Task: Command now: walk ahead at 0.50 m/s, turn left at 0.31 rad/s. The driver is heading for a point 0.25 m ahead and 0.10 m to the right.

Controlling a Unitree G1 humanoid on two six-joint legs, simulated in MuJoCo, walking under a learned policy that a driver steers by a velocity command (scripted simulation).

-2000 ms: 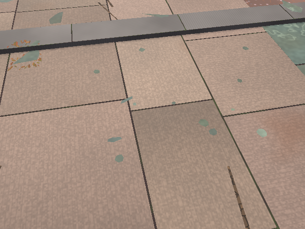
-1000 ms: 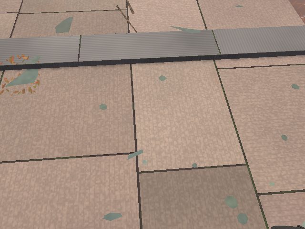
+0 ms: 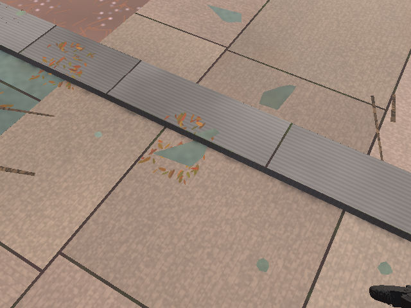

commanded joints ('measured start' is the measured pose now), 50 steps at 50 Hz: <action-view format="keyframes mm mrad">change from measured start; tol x16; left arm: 1 -83 132 11 -129 -27 -61 -11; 50 -201 26 -7 104 21 69 26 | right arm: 1 236 -148 -47 3 -8 -28 -9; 50 177 -46 13 375 -23 8 -69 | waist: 1 -134 48 -225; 18 -54 73 -115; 22 -34 -226 -423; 27 -78 -141 -147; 37 -22 86 -56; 50 -53 5 -103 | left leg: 1 648 330 -540 -342 -30 214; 8 280 216 -146 -420 679 160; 19 439 190 -131 -171 561 47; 20 396 120 -101 -56 476 -3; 22 105 -4 -108 316 -421 -117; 24 30 46 -151 403 -510 -142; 32 390 55 -37 -135 -9 -112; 36 89 115 -134 -283 -317 -59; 50 268 91 -89 -223 167 -78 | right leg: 1 -602 -40 123 252 107 -37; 13 -291 0 58 -403 645 27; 18 -255 27 78 -536 536 -38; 19 -164 41 65 -606 624 -59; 21 268 -192 286 -513 1323 -221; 22 358 -306 436 -546 1326 -345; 27 -90 -178 348 -782 335 -217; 33 -232 -59 187 -757 5 -87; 42 8 21 88 -577 475 -52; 50 32 23 84 -558 583 -43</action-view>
